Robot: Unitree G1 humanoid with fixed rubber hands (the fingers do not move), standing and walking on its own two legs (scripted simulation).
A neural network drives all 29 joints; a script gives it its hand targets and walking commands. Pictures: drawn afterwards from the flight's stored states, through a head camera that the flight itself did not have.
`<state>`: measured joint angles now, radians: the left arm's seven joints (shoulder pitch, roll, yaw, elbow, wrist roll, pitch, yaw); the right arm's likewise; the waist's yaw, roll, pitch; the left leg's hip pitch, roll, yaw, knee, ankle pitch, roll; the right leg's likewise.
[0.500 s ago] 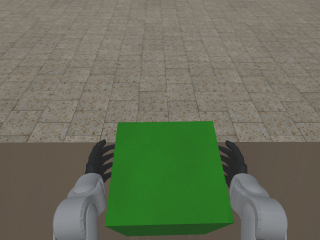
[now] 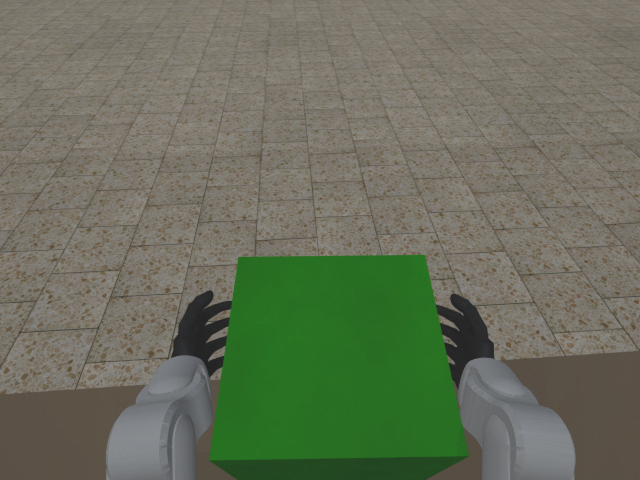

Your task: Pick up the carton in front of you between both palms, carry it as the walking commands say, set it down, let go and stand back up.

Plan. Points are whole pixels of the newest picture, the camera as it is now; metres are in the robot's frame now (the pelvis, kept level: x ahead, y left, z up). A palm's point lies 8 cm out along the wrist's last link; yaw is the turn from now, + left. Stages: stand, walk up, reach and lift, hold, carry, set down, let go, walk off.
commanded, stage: carry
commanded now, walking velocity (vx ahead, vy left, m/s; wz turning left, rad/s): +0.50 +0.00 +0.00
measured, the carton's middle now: (332, 381) +0.23 +0.00 +0.02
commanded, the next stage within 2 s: none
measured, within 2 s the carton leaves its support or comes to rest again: neither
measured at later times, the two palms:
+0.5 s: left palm (239, 141) +0.64 +0.16 +0.11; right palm (412, 143) +0.63 -0.16 +0.11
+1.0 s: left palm (246, 100) +0.80 +0.16 +0.11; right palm (391, 103) +0.81 -0.14 +0.10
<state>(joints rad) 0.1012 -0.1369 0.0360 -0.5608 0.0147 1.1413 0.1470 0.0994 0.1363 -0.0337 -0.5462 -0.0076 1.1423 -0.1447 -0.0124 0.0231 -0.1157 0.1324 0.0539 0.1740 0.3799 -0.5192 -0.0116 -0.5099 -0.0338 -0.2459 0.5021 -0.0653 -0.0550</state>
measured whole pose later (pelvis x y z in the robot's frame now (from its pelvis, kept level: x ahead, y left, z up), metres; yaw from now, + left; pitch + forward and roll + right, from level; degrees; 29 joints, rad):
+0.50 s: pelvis +0.31 +0.01 +0.00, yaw -2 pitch +3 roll -1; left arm -0.42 -0.14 0.23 -0.08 0.05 0.97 0.21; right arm -0.41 0.11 -0.25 -0.09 -0.03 0.98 -0.21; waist 0.01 0.01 -0.04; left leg -0.54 0.03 0.15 0.53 0.01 0.07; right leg -0.04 -0.03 -0.19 0.55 -0.51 0.00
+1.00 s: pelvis +0.48 +0.01 +0.02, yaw +0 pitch +6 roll +0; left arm -0.35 -0.16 0.23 -0.21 0.04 0.98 0.17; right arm -0.35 0.14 -0.22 -0.21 -0.03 0.99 -0.17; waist 0.01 0.03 0.00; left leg -0.35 -0.01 0.12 0.58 -0.34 0.06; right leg -0.40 0.00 -0.07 0.59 -0.28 -0.03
